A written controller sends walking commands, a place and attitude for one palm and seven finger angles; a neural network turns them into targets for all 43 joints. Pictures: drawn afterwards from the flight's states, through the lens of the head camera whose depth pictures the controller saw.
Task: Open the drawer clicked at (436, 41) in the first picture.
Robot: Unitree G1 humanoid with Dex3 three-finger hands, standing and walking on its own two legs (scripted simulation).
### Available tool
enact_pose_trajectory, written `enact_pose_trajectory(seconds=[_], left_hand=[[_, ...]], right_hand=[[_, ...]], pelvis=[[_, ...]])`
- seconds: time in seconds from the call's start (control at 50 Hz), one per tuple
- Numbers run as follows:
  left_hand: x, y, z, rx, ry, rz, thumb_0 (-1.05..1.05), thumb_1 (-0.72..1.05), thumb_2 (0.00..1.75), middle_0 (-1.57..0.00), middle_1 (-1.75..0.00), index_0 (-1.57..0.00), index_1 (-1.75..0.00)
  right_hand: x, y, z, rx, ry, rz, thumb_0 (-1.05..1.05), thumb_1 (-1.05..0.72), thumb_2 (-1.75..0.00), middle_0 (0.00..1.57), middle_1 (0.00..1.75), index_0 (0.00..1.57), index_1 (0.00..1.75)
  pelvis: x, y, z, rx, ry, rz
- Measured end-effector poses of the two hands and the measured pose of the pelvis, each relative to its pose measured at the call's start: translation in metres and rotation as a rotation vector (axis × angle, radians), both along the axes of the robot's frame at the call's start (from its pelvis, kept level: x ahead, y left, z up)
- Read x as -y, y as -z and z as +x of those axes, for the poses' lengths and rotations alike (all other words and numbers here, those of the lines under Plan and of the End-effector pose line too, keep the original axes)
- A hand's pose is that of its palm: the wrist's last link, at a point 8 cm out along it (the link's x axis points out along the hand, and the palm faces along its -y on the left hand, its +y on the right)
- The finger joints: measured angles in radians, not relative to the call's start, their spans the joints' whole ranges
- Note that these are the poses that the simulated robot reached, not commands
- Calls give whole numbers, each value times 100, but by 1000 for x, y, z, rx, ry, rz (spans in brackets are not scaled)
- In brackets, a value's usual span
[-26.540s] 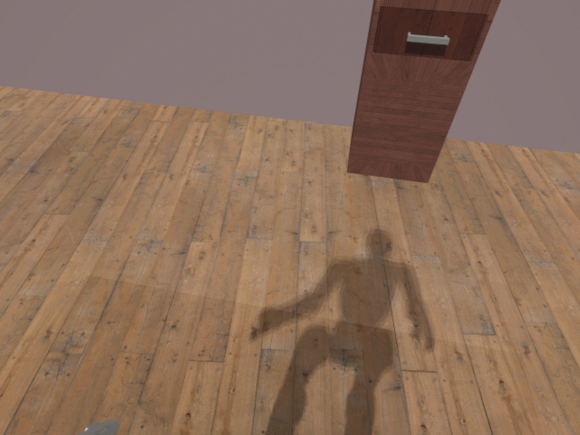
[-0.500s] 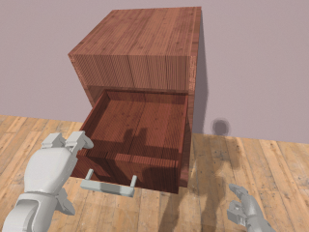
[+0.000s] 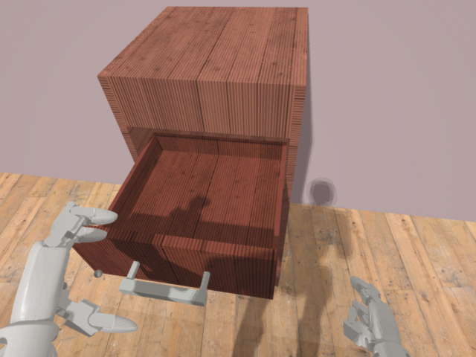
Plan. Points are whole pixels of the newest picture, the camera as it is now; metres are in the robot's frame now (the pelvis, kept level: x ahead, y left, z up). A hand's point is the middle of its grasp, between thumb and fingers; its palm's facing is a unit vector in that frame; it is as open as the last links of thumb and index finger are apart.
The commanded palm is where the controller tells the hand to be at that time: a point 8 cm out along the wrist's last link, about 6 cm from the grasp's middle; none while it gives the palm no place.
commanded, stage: draw the hand back to the body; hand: left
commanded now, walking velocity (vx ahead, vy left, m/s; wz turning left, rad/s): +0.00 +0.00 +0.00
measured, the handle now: (166, 281) +0.25 +0.17 -0.03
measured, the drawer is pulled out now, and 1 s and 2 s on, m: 0.30 0.30 0.30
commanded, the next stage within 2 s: step back with the hand held close in 0.86 s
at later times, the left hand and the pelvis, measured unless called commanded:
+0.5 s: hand (80, 248) +0.20 +0.23 +0.16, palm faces +0.38 -0.82 -0.43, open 10.0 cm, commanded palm +0.15 +0.28 +0.18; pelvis +0.03 -0.01 +0.00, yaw +1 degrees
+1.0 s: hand (77, 254) +0.19 +0.22 +0.16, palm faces +0.41 -0.80 -0.44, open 7.4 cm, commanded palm +0.14 +0.27 +0.18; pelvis +0.02 -0.02 +0.00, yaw +2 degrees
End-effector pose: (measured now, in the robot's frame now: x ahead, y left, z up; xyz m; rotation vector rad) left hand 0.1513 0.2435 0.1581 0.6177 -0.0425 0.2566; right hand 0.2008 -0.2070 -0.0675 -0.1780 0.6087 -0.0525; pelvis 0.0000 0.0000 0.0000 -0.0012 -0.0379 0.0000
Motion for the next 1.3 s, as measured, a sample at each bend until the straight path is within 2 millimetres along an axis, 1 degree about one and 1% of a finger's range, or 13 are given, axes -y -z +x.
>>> enact_pose_trajectory(seconds=[0.04,0.08,0.18,0.24,0.34,0.48,0.62,0.78,0.86,0.98,1.1,1.2,1.3], left_hand=[[0,-1,2,64,-14,-106,-1,-41,34,-32,-115,-32,-114],[-1,-5,4,121,-19,-160,-1,-36,36,-31,-112,-31,-111],[-5,-20,12,201,-17,-173,-1,-22,42,-30,-103,-30,-102],[-9,-22,17,195,-18,-161,-1,-12,46,-29,-96,-29,-96],[-15,-18,20,146,-40,-144,-1,4,53,-27,-85,-27,-85],[-20,-18,15,112,-79,-126,0,28,64,-26,-70,-26,-69],[-27,-20,11,123,-128,-111,0,53,74,-24,-54,-24,-54],[-19,-18,7,119,-124,-131,1,77,85,-22,-38,-22,-38],[-16,-19,5,119,-117,-125,1,84,88,-22,-34,-22,-34],[-15,-20,2,122,-125,-115,1,88,89,-22,-31,-22,-31],[-19,-29,3,157,-93,-61,1,89,90,-21,-31,-22,-30],[-17,-22,-1,105,-46,-51,1,89,90,-21,-30,-21,-30],[-23,-16,-14,56,-22,-41,1,89,90,-22,-30,-22,-30]], right_hand=[[-3,-3,-2,16,-3,-11,1,-90,-90,20,30,20,30],[-6,-4,-4,23,-11,-18,1,-90,-90,20,30,20,30],[-9,-2,-1,24,-28,-11,1,-90,-90,20,30,20,30],[-8,1,2,11,-26,-4,1,-90,-90,20,30,21,30],[-2,2,9,-7,-15,-4,1,-90,-90,20,30,21,30],[6,3,20,-10,-4,-12,1,-90,-90,20,30,20,30],[8,2,25,-7,-3,-8,1,-90,-90,20,30,20,30],[8,3,23,-2,-9,5,1,-90,-90,20,30,20,30],[10,4,19,-7,-6,9,1,-90,-90,20,30,20,30],[14,7,12,-17,1,12,1,-90,-90,20,30,20,30],[22,12,0,-73,8,-11,1,-90,-90,20,30,20,30],[32,16,-15,-127,54,-36,1,-90,-90,20,30,20,30],[36,17,-31,-155,92,-60,1,-90,-90,20,30,20,30]], pelvis=[[1,0,5,6,-6,0],[2,-1,10,11,-11,-1],[1,-2,18,14,-17,-5],[2,-2,20,6,-16,-5],[3,-3,23,-12,-14,-5],[5,-4,28,-25,-20,-7],[8,-4,27,-22,-27,-4],[12,-4,24,-16,-28,-2],[14,-3,22,-13,-29,-1],[17,-3,19,-10,-29,0],[18,-2,10,-48,-60,-8],[13,0,1,-75,-63,-6],[8,2,-10,-83,-63,-3]])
